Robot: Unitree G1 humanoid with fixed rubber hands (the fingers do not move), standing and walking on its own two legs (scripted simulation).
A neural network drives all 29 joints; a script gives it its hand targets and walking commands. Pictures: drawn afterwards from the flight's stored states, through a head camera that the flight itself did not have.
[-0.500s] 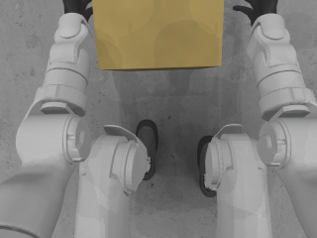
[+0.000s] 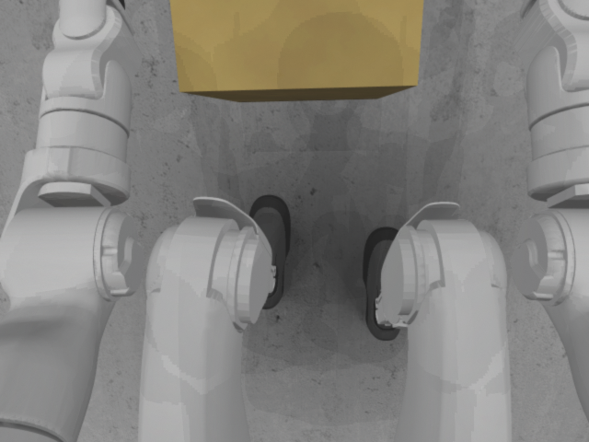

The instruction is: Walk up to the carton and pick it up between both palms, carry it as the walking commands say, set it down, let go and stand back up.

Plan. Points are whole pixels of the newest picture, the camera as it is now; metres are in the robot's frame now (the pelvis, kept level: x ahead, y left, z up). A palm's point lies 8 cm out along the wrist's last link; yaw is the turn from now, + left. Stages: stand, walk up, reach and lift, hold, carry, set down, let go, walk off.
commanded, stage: set down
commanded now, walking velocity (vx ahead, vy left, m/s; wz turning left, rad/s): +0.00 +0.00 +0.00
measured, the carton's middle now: (301, 11) +0.54 +0.05 -0.25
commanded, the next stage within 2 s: let go in 1.20 s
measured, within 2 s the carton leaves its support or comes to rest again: neither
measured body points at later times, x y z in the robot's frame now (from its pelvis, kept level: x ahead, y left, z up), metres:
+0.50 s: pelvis -0.01 +0.00 +0.10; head +0.35 +0.01 +0.36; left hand +0.54 +0.22 -0.02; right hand +0.57 -0.17 -0.02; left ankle +0.14 +0.11 -0.34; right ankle +0.10 -0.11 -0.34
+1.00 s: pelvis +0.00 +0.00 +0.23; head +0.34 +0.01 +0.51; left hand +0.54 +0.23 +0.12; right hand +0.57 -0.17 +0.13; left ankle +0.14 +0.11 -0.34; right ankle +0.10 -0.11 -0.34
